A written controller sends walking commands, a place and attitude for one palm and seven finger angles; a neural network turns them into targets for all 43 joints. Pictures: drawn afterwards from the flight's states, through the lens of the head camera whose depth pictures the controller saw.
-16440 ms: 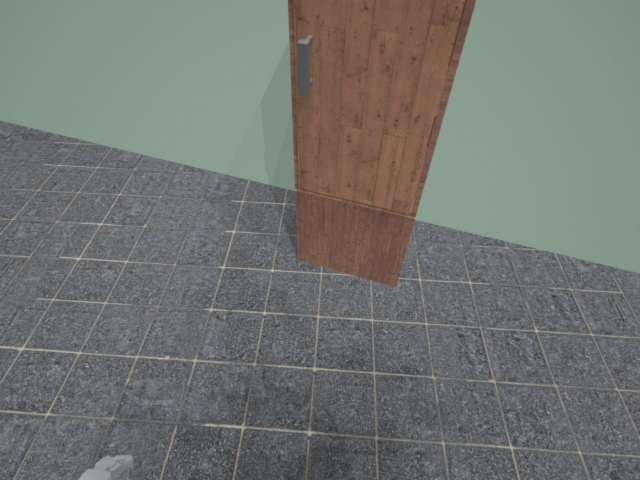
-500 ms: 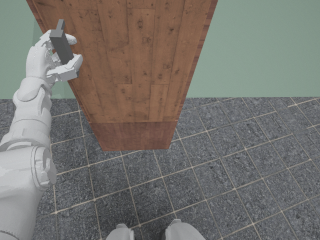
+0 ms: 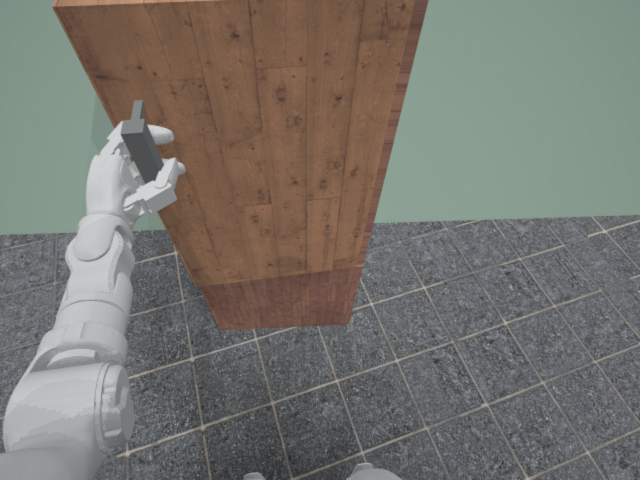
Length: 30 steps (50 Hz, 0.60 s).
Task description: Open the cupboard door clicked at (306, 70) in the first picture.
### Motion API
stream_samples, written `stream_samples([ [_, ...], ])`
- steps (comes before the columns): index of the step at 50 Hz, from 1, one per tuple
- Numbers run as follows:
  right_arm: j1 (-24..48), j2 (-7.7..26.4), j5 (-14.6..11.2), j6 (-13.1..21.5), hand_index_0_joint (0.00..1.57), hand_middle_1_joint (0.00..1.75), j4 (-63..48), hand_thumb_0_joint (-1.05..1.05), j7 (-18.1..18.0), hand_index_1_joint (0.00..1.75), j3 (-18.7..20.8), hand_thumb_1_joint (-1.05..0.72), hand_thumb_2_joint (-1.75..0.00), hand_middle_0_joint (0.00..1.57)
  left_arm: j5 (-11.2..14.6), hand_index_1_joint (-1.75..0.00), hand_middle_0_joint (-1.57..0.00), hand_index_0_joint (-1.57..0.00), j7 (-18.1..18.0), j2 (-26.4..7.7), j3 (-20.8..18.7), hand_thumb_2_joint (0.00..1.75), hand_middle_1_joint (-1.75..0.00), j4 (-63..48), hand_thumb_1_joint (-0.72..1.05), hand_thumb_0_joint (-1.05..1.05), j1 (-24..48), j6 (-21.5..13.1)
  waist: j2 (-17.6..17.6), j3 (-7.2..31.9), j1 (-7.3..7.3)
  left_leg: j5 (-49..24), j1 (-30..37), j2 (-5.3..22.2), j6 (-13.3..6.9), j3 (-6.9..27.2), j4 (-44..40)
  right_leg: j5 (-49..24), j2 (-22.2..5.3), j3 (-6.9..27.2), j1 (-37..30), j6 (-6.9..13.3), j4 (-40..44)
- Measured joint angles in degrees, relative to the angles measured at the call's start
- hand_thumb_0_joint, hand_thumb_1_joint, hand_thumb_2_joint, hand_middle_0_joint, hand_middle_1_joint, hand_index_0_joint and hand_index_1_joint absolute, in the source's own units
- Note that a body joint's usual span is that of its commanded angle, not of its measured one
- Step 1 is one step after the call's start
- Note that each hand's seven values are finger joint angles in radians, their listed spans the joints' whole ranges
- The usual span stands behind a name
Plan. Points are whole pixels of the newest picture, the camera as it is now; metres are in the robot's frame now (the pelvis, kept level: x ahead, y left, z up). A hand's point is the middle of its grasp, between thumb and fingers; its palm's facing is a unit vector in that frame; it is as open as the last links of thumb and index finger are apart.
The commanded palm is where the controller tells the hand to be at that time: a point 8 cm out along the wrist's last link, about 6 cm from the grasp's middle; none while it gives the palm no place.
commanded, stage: pull the door open along its arc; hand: left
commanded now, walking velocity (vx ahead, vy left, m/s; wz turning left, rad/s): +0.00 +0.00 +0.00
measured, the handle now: (152, 153) +0.51 +0.19 +0.10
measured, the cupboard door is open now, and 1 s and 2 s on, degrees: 6 48 49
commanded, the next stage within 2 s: open thumb and fingers to let go in 0.70 s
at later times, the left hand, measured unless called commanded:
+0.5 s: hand (233, 280) +0.32 +0.08 +0.10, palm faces +0.41 -0.91 +0.02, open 6.3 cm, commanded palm +0.27 +0.11 +0.10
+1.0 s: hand (284, 315) +0.28 +0.02 +0.10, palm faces +0.38 -0.93 -0.01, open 6.8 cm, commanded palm +0.23 +0.07 +0.10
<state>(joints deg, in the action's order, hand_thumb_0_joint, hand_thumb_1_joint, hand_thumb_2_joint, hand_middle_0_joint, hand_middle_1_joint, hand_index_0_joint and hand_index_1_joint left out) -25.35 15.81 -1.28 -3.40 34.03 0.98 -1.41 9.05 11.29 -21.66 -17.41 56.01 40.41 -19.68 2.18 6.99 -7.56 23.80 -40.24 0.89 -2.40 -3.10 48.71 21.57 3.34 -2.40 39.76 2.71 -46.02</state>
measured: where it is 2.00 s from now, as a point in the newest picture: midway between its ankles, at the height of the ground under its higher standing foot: outside the picture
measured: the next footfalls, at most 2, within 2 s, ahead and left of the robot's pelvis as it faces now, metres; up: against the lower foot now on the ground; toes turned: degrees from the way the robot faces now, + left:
none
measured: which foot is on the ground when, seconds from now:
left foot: down 0.00-1.00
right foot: down 0.00-1.00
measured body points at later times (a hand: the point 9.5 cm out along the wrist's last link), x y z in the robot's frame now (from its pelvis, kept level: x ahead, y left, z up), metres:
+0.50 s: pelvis +0.01 -0.02 +0.01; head +0.02 -0.04 +0.46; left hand +0.29 +0.12 +0.10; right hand +0.21 -0.22 -0.08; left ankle -0.01 +0.09 -0.70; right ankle +0.00 -0.09 -0.70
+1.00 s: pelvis -0.01 -0.06 +0.01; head +0.00 -0.09 +0.46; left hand +0.25 +0.07 +0.11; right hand +0.19 -0.26 -0.08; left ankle -0.01 +0.09 -0.70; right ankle +0.00 -0.09 -0.70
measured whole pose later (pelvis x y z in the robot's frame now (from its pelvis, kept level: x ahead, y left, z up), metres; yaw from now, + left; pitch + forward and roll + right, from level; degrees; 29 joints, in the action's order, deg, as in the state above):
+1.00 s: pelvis -0.01 -0.06 +0.01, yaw +5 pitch +3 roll +1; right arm -9.9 11.6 2.6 -3.9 33.1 0.3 -1.0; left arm -2.5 -30.6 5.0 14.6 1.4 -5.4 -4.3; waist 2.3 3.8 -0.8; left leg 20.0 -24.0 -0.1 1.0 2.5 40.8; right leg 21.6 2.9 -7.5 23.2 6.9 -41.2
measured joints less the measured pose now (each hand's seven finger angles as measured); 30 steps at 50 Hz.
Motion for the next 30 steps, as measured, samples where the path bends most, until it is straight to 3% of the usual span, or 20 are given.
stream_samples([
  [5, 1.6, -0.3, -0.7, 0.1, 0.2, 0.3, -1.4, 0.01, 0.4, 0.3, 0.4, -0.9, -0.9, 0.2, 2.0, -1.35, -0.36, -0.32, 0.3, 4.0, 2.9, 0.73, -1.35, -11.6, 0.68, 0.0, -10.9, 1.1, 0.0, 0.7, 1.76, 0.1, 4.1, -0.1, 0.0, -0.4, -2.1, 0.2, 0.0, 0.5, -3.8, 0.0, 1.6],
  [6, 2.1, -0.4, -0.8, 0.4, 0.2, 0.3, -1.7, 0.01, 0.4, 0.3, 0.6, -0.9, -0.9, 0.2, 2.6, -1.35, -0.37, -0.33, -0.7, 5.4, 3.4, 0.72, -1.35, -14.4, 0.68, 0.0, -12.9, 1.8, -0.1, 0.8, 2.38, 0.0, 4.9, -0.1, 0.1, -0.4, -2.4, 0.2, 0.0, 0.6, -4.5, 0.0, 1.9],
  [9, 4.4, -0.9, -0.5, 1.8, 0.2, 0.3, -2.1, 0.01, 0.9, 0.3, 1.2, -0.9, -0.9, 0.2, 2.4, -1.32, -0.36, -0.33, -9.0, 11.3, 6.1, 0.72, -1.35, -23.6, 0.66, 0.02, -18.7, 3.7, 0.0, 0.7, 3.97, -0.1, 6.5, -0.3, 0.2, -0.2, -3.4, 0.2, -0.2, 0.5, -6.2, 0.0, 2.7],
  [15, 10.5, -2.3, 1.5, 2.8, 0.2, 0.3, -3.4, 0.01, 2.6, 0.3, 1.5, -0.91, -0.9, 0.2, -3.0, -1.3, -0.35, -0.34, -25.2, 20.4, 13.7, 0.74, -1.35, -38.9, 0.66, 0.01, -28.9, 7.2, 0.1, 0.2, 6.27, -0.6, 8.4, -1.1, 0.5, 0.2, -4.1, 0.7, -0.9, 0.0, -7.9, 0.1, 2.3],
  [20, 14.2, -3.9, 2.9, 1.6, 0.2, 0.3, -4.1, 0.01, 2.4, 0.3, 0.9, -0.91, -0.9, 0.2, -7.8, -1.31, -0.34, -0.34, -35.7, 25.4, 20.7, 0.75, -1.33, -46.3, 0.66, 0.02, -34.5, 11.7, 0.0, -0.3, 7.51, -0.9, 10.1, -1.7, 1.0, 1.5, -4.3, 1.3, -1.5, -1.3, -9.8, 0.7, 1.9],
  [25, 15.6, -5.4, 3.6, 0.0, 0.2, 0.3, -4.3, 0.01, 1.6, 0.3, 0.2, -0.9, -0.9, 0.2, -11.7, -1.32, -0.32, -0.33, -41.0, 27.8, 25.8, 0.76, -1.33, -50.3, 0.67, 0.01, -38.8, 15.3, -0.3, -0.6, 7.84, -1.2, 12.0, -1.8, 1.8, 3.0, -4.6, 1.6, -1.6, -2.7, -12.1, 1.5, 2.2],
  [30, 15.3, -5.8, 3.7, -0.8, 0.2, 0.3, -4.1, 0.01, 1.1, 0.3, 0.1, -0.9, -0.9, 0.2, -13.0, -1.32, -0.32, -0.32, -42.3, 27.6, 29.8, 0.74, -1.33, -53.3, 0.67, 0.01, -43.1, 16.1, -0.2, -1.0, 7.49, -1.4, 13.7, -1.7, 2.6, 4.0, -5.1, 1.8, -1.4, -3.7, -14.0, 2.2, 2.5],
])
